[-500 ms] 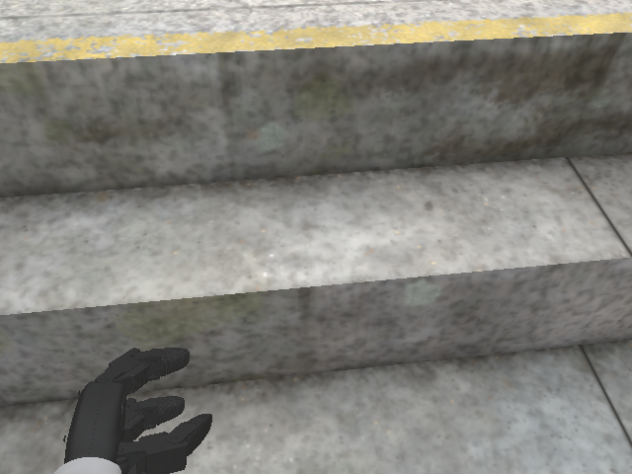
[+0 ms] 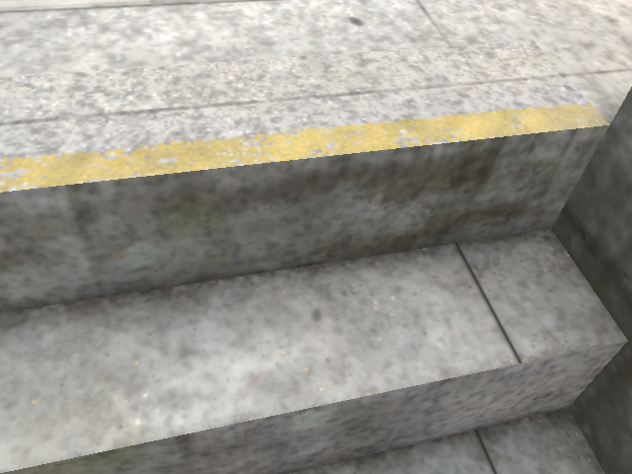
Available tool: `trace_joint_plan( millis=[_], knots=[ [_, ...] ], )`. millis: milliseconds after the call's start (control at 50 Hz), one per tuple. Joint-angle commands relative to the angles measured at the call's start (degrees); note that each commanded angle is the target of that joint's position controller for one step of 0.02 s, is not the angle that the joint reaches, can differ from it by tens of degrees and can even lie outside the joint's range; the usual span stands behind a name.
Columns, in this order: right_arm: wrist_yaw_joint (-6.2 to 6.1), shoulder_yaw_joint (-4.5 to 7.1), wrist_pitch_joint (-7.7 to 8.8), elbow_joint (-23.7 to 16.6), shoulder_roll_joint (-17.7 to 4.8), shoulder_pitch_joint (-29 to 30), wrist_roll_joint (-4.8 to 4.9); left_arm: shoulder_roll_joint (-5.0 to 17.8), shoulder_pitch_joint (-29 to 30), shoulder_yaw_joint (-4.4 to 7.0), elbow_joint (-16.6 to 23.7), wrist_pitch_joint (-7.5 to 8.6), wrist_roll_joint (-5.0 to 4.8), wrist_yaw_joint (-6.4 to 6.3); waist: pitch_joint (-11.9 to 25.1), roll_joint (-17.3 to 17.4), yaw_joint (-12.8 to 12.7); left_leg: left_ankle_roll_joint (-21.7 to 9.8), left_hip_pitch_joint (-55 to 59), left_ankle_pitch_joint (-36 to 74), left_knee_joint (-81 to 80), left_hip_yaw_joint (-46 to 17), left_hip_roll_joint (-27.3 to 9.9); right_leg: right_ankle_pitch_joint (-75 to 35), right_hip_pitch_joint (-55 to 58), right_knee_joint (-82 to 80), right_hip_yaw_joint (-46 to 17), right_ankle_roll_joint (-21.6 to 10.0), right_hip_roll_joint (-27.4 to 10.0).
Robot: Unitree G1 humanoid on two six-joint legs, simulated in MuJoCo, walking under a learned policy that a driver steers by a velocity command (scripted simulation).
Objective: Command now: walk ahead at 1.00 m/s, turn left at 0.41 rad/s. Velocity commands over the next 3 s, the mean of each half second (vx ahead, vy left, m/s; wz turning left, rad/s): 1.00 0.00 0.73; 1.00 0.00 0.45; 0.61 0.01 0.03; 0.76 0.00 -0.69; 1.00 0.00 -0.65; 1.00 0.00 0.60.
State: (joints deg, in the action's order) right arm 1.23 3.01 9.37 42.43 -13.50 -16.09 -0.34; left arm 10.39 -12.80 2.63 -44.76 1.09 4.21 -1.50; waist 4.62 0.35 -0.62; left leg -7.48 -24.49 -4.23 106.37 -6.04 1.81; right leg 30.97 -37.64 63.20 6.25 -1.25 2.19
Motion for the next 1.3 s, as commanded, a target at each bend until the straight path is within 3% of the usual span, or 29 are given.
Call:
trace_joint_plan(
  millis=[20, 80, 140, 220, 260, 280, 320, 340, 360, 380, 400, 420, 440, 500, 560, 660, 740, 840, 880, 920, 940, 960, 1000, 1020, 1060, 1100, 1220, 1280, 1300],
  knots=[
    [-0.42, -1.58, 1.21, -16.4, 0.9, 24.5, -1.90, 3.0, -15.5, 1.66, -6.2, 3.91, 1.28, -1.66, -3.6, -1.7, -11.5, 1.0, -45.7, -16.2, 5.8, -3.3, 3.9, -48.2, 50.6, -25.2, -33.9, -15.3, -11.8],
    [1.35, -2.33, -1.24, -16.7, 5.0, 29.7, 0.85, 0.2, -28.0, 1.91, -10.5, 5.43, 0.31, -3.83, 3.7, -5.3, -12.8, 1.4, -40.0, -21.7, -3.2, -3.3, 4.8, -50.8, 59.0, -33.8, -29.1, -11.0, -14.3],
    [2.87, -5.39, -4.54, -20.8, 12.4, 36.5, -1.32, -3.2, -29.3, 0.00, -9.0, 7.98, -0.46, -4.54, 1.0, -5.6, -9.0, 2.5, -41.8, -22.8, -1.6, -1.4, 3.5, -40.1, 50.0, -42.1, -28.3, -11.5, -16.8],
    [-2.91, -4.12, -8.50, -26.6, 7.4, 42.3, -1.94, 6.8, -20.0, 2.53, -5.2, 11.72, 1.58, -1.29, -7.4, -8.7, -5.5, 1.6, -68.3, -40.5, 41.9, -3.3, 2.3, -28.1, 42.4, -54.6, -29.2, -16.2, -28.0],
    [-4.80, -5.66, -8.07, -33.2, 9.4, 53.1, -0.67, 4.4, -18.9, 1.79, -6.9, 11.81, 0.83, 0.17, -14.7, -4.5, -4.2, -1.0, -70.8, -45.4, 30.2, -4.5, -1.3, -23.3, 35.0, -58.7, -16.0, -7.7, -23.3],
    [-4.40, -4.44, -8.94, -34.2, 4.9, 52.2, 0.89, 3.3, -15.9, 0.99, -8.2, 11.63, 0.19, 0.06, -16.3, -2.7, -1.4, -0.4, -53.9, -37.1, 10.8, 1.4, -3.0, -28.3, 22.7, -68.5, -7.5, -6.8, -20.2],
    [-1.79, -5.20, -11.27, -27.7, 3.9, 37.6, 3.97, 11.0, -11.5, 0.14, -6.3, 11.14, -6.10, -0.21, -0.6, 2.8, 1.3, -1.6, 5.7, -13.9, -19.1, 19.6, 1.2, -77.8, 2.4, -70.4, 4.4, -9.6, -15.8],
    [-3.15, -3.10, -13.76, -21.7, 0.9, 13.4, 1.54, 23.0, -7.7, 2.62, -4.1, 12.74, -5.94, 1.03, 14.2, -9.8, 9.3, -0.8, 18.1, -25.1, -12.9, 20.9, 4.6, -127.7, 13.3, -53.0, 4.5, -11.0, -20.6],
    [-3.49, -0.71, -14.48, -19.3, -4.2, 3.0, 0.78, 30.4, -6.4, 5.91, -2.4, 13.25, -8.22, 2.16, 24.0, -14.2, 14.2, -0.9, 22.6, -23.1, -21.3, 18.5, 6.2, -145.6, 22.5, -36.4, 1.1, -10.1, -21.6],
    [-2.85, 0.79, -13.76, -17.9, -8.1, 8.4, 0.71, 27.4, -12.8, 6.05, -0.2, 12.63, -8.25, 3.09, 27.6, -11.0, 8.2, -3.8, 27.0, -24.7, -41.6, 6.2, 8.7, -128.9, 20.4, -16.2, -3.8, -7.7, -18.9],
    [-1.77, 2.16, -12.34, -15.5, -9.8, 13.0, 1.63, 20.5, -15.6, 5.31, 2.4, 11.85, -5.06, 4.79, 29.9, -2.1, 0.5, -7.2, 37.9, -23.4, -54.8, -10.9, 4.2, -58.4, 4.4, 3.9, -9.6, -2.5, -10.7],
    [-0.65, 4.40, -13.24, -13.7, -10.6, 12.8, 0.47, 12.3, -13.4, 3.94, 3.9, 10.85, -1.80, 6.70, 33.2, 7.5, 0.5, -7.8, 31.1, -47.5, -64.2, -29.5, -0.7, -27.6, -4.8, 39.5, -12.4, 1.3, 0.5],
    [-0.64, 4.35, -14.10, -13.4, -8.9, 17.2, 1.26, 6.4, -7.0, 3.39, 7.8, 10.66, 0.19, 5.26, 30.1, 4.0, -0.4, -3.1, 19.2, -55.7, -74.1, -38.6, -3.4, -33.3, -10.0, 56.6, -19.5, 0.4, 0.2],
    [-2.02, 2.14, -10.46, -0.7, -2.2, 16.3, 0.21, -5.9, -2.6, -2.16, 13.7, 6.84, 2.52, 2.74, -1.1, 4.6, -7.1, -1.0, -10.1, -41.1, -75.7, -26.0, 2.1, -35.7, -19.9, 62.8, -13.1, -3.2, -0.6],
    [-2.03, 0.29, -7.53, 4.2, 2.4, 9.3, -0.38, -7.4, 4.6, -4.84, 15.8, 6.28, 1.14, 1.52, -4.1, 4.8, -5.3, -4.8, -13.7, -32.8, -79.6, -24.7, 1.0, -32.2, -24.7, 60.3, -10.9, -2.2, -2.1],
    [-1.98, -0.26, -3.20, 8.8, 0.7, -6.1, 0.59, -10.6, 19.7, -7.53, 19.1, 5.24, -0.09, -0.90, -7.1, -0.6, 2.1, -5.8, 0.6, -28.0, -89.5, -33.4, -6.9, -23.0, -49.2, 81.3, -7.5, -1.4, -2.8],
    [-2.70, 0.00, -2.92, 11.0, 0.5, -12.9, 0.76, -10.8, 29.3, -8.85, 22.1, 4.66, -0.91, 0.69, -7.5, -4.2, 5.6, -1.1, 5.7, -23.0, -95.5, -23.9, -5.8, -22.0, -49.8, 68.7, -3.0, -2.1, -3.6],
    [-6.80, -0.02, -4.09, 12.4, 3.2, -20.6, 1.06, -15.5, 31.5, -10.37, 23.4, 1.57, -0.98, 2.92, -1.1, 1.3, 6.4, -6.7, 18.9, 7.3, -106.2, -13.9, -10.3, -12.7, -34.4, 54.5, 1.8, -6.4, -5.0],
    [-6.91, 0.47, -4.64, 7.7, 2.1, -15.0, 2.34, -12.4, 25.7, -9.45, 21.1, 1.60, -2.77, 3.77, 6.2, 1.3, 2.6, -5.2, 10.8, 55.3, -101.0, -1.5, -8.2, 6.5, -2.8, 28.8, 5.1, -9.1, 0.4],
    [-6.11, 1.82, -3.45, 6.8, -3.3, -18.8, -0.57, -6.6, 20.5, -6.00, 19.9, 1.09, -5.66, 3.35, 12.1, 7.2, 1.4, -7.6, 18.6, 99.3, -86.9, -3.7, -11.9, 19.2, 5.2, 20.2, 8.4, -6.8, 6.4],
    [-4.87, 2.31, -2.20, 8.7, -2.9, -23.1, 1.54, -4.7, 18.1, -4.48, 17.7, 2.95, -5.91, 2.01, 18.6, 8.0, 3.1, -5.2, 6.9, 109.1, -74.9, -6.9, -11.6, 12.9, 26.0, 17.1, 0.7, -10.0, 2.4],
    [-3.30, 2.68, -0.78, 8.9, -6.2, -22.1, 1.56, -0.8, 6.9, -2.85, 14.6, 2.77, -5.59, 1.34, 26.6, 8.0, -0.8, -3.6, 3.3, 99.0, -65.6, -5.9, -9.7, 18.5, 33.0, 13.0, -6.0, -11.8, 0.8],
    [-0.48, 3.95, 1.75, 3.5, -7.2, -7.9, 0.72, 6.5, -7.5, 0.64, 7.9, 0.11, -4.26, 0.57, 28.0, -8.4, -8.8, 1.3, -7.3, 58.6, -39.5, -2.8, -0.3, 22.3, 38.3, -3.4, -18.3, -16.6, -3.5],
    [-0.20, 3.49, 0.62, -1.0, -0.7, 1.4, -0.81, 7.0, 7.1, 1.55, 8.8, -0.91, -2.85, -0.62, 21.4, -20.7, -3.0, 4.7, -24.1, 7.3, -1.0, -3.4, 8.0, 23.6, 26.0, -18.8, -44.4, -24.1, -16.0],
    [-1.41, -0.49, -3.16, -15.9, 8.2, 16.5, -3.55, 2.1, 23.3, 1.24, 10.1, -0.83, -1.37, -2.18, 4.6, -5.9, 2.4, 2.4, -41.3, -5.6, 19.5, -13.2, 0.9, 29.8, 5.6, -31.2, -49.9, -18.6, -24.2],
    [-2.24, -1.98, -6.39, -15.8, 8.6, 5.0, -2.20, -0.1, 25.2, 0.83, 4.3, 0.77, -0.47, -2.71, -5.3, 1.5, 11.7, 3.0, -38.7, -5.8, 15.8, -13.1, -0.3, 20.1, -9.1, -35.2, -35.2, -11.9, -22.3],
    [-2.63, -0.40, -10.96, -8.7, 1.6, -16.1, 3.42, 9.8, 36.8, 1.12, 2.7, 4.82, -3.77, -1.26, -3.0, 1.9, 25.8, 3.0, -2.5, 11.3, -23.3, 5.1, -3.7, 7.7, -22.9, -34.9, 2.1, -5.1, -11.2],
    [-0.99, 0.16, -8.43, -0.8, -2.5, -23.4, 6.04, 7.0, 23.8, 0.71, 1.1, 5.61, -5.20, -1.30, 2.1, 7.4, 21.6, -0.5, 19.2, 16.8, -65.4, 19.2, -3.2, -3.1, -7.6, -12.6, 4.9, -8.7, -5.2],
    [-2.14, -1.18, -7.24, 3.8, 3.2, -25.8, 3.81, 6.7, 20.2, 2.08, -0.5, 5.02, -1.45, -0.32, -6.3, 15.2, 17.1, -0.8, 4.1, 30.5, -93.8, 16.7, 2.2, -14.7, 13.9, 10.2, 6.7, -3.2, 2.3]
  ],
)
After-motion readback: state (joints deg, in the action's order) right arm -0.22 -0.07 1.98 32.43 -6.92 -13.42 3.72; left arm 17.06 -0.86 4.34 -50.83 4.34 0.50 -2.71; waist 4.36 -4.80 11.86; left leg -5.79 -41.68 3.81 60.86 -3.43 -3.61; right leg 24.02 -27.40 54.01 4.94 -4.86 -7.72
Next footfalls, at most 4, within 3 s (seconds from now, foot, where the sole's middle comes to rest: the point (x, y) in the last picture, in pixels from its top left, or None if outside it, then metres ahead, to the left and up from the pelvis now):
0.40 left None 0.23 0.25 -0.47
1.00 right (188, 350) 0.48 0.19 -0.25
1.30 left None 0.35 0.53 -0.25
1.60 right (78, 376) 0.43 0.33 -0.25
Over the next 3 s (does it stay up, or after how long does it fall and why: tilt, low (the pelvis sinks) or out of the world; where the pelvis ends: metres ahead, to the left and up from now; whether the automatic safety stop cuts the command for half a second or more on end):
stays up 0.43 0.03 0.43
